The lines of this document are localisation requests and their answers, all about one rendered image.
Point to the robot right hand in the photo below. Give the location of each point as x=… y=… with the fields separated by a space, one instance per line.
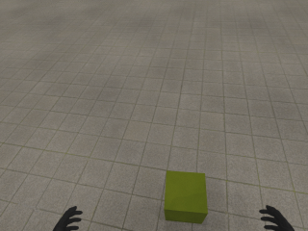
x=278 y=219

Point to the robot left hand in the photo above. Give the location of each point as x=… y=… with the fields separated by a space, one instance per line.
x=66 y=219

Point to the carton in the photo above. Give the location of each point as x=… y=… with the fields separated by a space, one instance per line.
x=185 y=197

